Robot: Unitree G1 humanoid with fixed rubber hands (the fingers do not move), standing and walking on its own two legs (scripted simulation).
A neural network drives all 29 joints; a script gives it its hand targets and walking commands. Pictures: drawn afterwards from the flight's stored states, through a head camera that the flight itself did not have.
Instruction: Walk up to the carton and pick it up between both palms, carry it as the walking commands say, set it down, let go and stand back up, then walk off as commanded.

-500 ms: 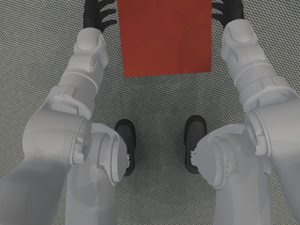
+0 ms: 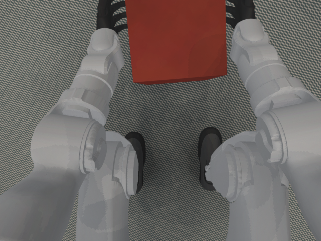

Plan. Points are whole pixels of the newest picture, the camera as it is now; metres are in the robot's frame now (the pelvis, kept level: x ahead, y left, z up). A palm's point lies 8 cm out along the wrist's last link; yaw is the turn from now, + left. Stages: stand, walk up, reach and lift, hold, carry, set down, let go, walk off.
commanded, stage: reach and lift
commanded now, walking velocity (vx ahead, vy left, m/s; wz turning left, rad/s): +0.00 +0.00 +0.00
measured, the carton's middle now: (175, 47) +0.49 -0.02 -0.25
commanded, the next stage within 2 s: none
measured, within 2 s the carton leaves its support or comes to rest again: leaves its support in 0.22 s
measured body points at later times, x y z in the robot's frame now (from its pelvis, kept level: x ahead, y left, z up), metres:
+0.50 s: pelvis +0.00 +0.00 +0.01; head +0.34 -0.03 +0.29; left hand +0.53 +0.11 -0.15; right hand +0.53 -0.16 -0.15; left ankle +0.12 +0.13 -0.33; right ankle +0.13 -0.13 -0.33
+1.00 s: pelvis -0.01 -0.01 +0.04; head +0.34 -0.04 +0.31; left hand +0.52 +0.10 -0.10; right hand +0.52 -0.16 -0.11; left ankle +0.12 +0.13 -0.33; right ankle +0.13 -0.13 -0.33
